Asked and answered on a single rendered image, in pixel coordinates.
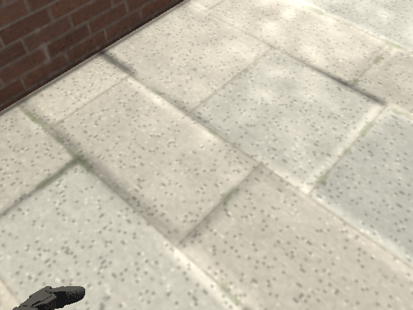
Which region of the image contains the robot left hand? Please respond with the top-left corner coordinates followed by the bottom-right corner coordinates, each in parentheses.
top-left (12, 286), bottom-right (85, 310)

